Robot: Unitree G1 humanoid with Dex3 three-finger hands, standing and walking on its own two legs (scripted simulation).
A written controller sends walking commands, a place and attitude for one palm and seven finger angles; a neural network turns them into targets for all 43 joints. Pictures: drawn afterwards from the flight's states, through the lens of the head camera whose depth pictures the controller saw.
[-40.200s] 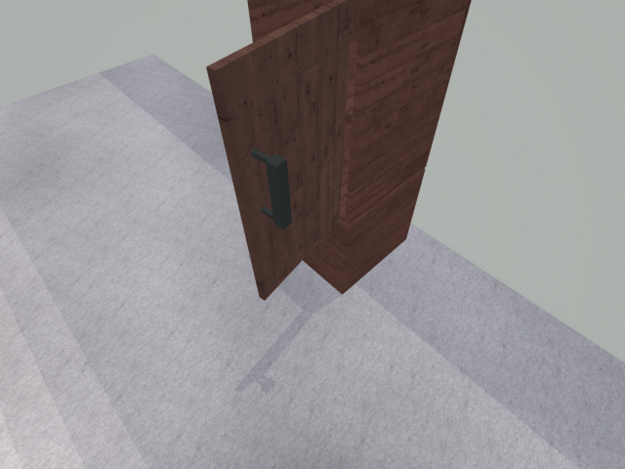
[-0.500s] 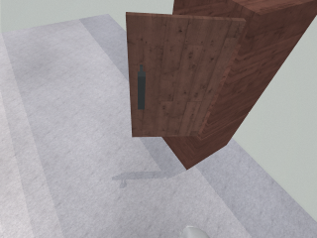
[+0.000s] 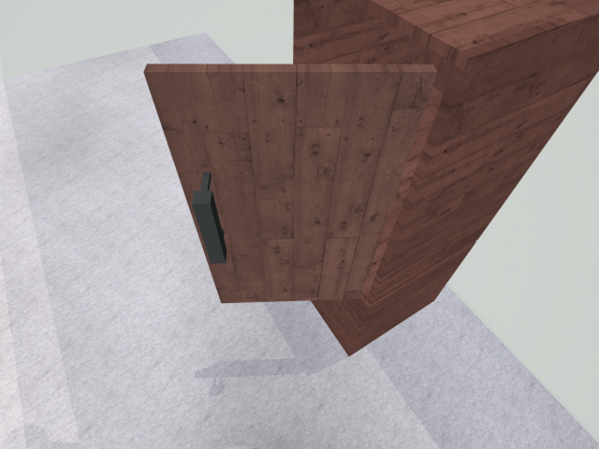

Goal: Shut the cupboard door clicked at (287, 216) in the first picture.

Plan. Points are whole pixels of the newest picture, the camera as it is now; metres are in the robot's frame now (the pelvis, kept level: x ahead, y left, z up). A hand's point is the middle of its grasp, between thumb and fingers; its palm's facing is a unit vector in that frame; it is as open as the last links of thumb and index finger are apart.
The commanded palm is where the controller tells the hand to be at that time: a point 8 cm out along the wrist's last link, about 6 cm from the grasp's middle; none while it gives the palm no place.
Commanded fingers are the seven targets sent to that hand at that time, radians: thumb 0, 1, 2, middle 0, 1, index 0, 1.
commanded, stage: come to a stop and stand still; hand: left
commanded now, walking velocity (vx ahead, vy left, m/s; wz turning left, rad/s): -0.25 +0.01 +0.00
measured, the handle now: (212, 219) +0.43 +0.17 +0.02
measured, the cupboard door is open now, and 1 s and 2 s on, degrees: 61 61 61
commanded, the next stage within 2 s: look again from close up in 0.62 s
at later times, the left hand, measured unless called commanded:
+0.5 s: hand out of the picture +0.01 +0.15 -0.16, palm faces +0.02 -0.97 -0.25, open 7.4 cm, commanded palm none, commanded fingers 0.00 0.90 0.90 -0.20 -0.30 -0.20 -0.30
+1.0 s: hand out of the picture +0.00 +0.19 -0.17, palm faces -0.01 -0.96 -0.27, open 7.4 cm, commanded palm none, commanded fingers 0.00 0.90 0.90 -0.20 -0.30 -0.20 -0.30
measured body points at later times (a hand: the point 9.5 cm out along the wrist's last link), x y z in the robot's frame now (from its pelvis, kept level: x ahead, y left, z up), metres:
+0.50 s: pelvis -0.02 -0.04 +0.00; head +0.01 -0.06 +0.45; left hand +0.01 +0.20 -0.14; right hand +0.04 -0.30 -0.15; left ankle -0.02 +0.08 -0.70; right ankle -0.05 -0.17 -0.73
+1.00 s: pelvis -0.02 +0.00 +0.00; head +0.00 -0.02 +0.45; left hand +0.00 +0.24 -0.15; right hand +0.00 -0.23 -0.16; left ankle -0.04 +0.09 -0.73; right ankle -0.05 -0.17 -0.73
